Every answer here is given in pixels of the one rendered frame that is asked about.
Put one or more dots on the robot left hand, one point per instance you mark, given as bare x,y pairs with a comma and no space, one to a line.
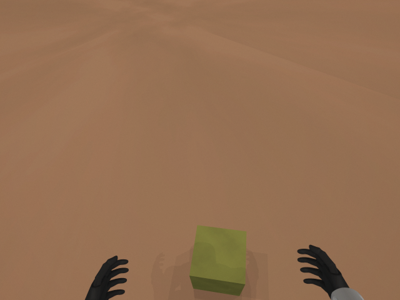
99,289

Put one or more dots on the carton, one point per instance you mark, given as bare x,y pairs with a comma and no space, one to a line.
219,260

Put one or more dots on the robot right hand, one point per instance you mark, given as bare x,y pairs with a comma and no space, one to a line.
332,278

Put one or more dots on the robot right forearm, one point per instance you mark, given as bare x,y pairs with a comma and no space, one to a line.
345,293

